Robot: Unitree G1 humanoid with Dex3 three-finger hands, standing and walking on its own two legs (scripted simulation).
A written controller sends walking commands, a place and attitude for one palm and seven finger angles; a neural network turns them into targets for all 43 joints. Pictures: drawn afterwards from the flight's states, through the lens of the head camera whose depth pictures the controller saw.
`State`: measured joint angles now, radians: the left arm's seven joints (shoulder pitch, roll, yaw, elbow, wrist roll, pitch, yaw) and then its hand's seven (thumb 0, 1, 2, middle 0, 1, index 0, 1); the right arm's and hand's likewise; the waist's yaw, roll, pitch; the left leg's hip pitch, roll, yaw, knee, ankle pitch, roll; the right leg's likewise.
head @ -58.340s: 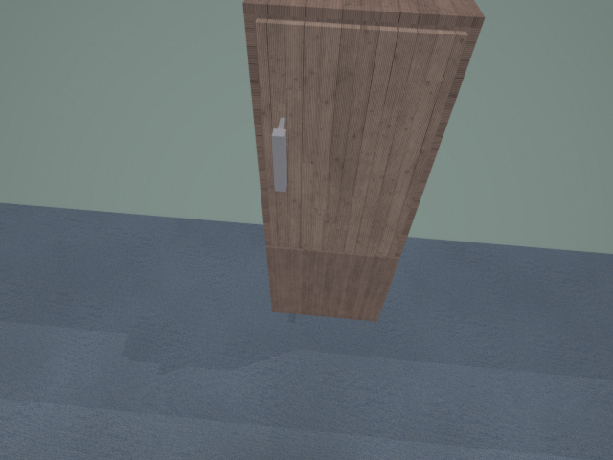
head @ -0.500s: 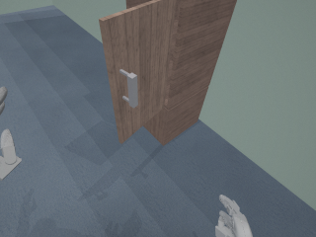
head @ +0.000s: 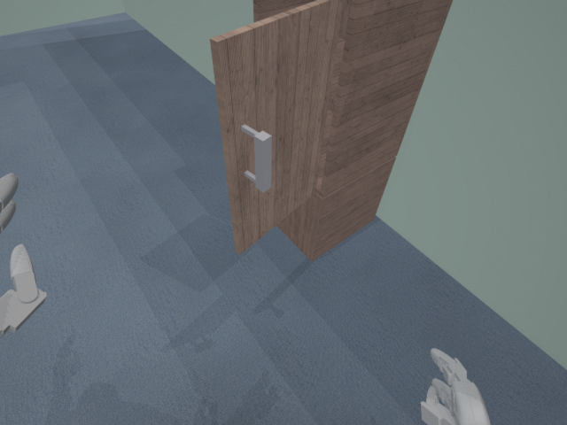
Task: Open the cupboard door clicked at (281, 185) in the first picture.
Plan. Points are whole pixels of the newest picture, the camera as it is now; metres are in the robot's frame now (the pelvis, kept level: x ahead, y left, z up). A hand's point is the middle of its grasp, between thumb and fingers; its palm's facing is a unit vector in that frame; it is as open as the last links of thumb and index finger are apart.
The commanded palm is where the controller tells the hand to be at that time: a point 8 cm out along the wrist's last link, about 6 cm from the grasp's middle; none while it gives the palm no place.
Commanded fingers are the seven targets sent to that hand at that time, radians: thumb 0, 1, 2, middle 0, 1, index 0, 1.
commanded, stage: stop stepping back and stand still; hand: left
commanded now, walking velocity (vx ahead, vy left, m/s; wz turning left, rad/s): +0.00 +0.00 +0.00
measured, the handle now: (255, 158) +0.62 +0.10 +0.00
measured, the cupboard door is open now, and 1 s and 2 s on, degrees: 100 100 100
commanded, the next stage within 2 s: let the arm hang, fingers relaxed in 0.48 s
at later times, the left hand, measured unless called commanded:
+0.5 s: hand (5, 312) +0.18 +0.28 +0.16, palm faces +0.42 -0.77 -0.48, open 7.4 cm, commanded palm +0.12 +0.32 +0.18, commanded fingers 0.00 0.90 0.90 -0.20 -0.30 -0.20 -0.30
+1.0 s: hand out of the picture -0.02 +0.18 -0.17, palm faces +0.04 -0.98 -0.20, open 7.1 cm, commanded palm none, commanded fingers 0.00 0.90 0.90 -0.20 -0.30 -0.20 -0.30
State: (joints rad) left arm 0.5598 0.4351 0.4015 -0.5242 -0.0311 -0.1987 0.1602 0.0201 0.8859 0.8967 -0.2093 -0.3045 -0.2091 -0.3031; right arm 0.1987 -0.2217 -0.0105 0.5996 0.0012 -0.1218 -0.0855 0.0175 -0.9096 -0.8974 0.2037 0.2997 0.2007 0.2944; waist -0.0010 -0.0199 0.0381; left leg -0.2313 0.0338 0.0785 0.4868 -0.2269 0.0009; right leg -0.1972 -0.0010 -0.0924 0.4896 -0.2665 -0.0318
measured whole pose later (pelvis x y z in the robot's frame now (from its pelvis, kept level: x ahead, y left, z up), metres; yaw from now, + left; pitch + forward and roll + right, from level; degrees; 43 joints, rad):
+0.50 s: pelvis -0.02 +0.02 +0.00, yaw +0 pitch -1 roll -1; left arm 0.55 0.40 0.40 -0.46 -0.03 -0.19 0.16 0.02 0.89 0.90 -0.21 -0.30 -0.21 -0.30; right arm 0.23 -0.19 0.02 0.63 -0.01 -0.12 -0.08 0.02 -0.91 -0.90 0.21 0.30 0.20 0.30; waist 0.00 0.01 0.03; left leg -0.24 0.01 0.08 0.42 -0.17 0.03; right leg -0.20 -0.01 -0.09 0.40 -0.19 -0.01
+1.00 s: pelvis -0.02 -0.01 +0.00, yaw +3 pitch -2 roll +0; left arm 0.29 0.20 -0.01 1.00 0.01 0.03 0.01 0.00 0.98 0.90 -0.20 -0.30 -0.20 -0.30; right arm 0.26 -0.21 0.01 1.04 -0.03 0.05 -0.01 0.01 -0.91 -0.90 0.20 0.30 0.20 0.29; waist 0.00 -0.01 0.08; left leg -0.28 0.03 0.03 0.48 -0.18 -0.01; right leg -0.22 0.00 -0.14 0.48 -0.23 -0.05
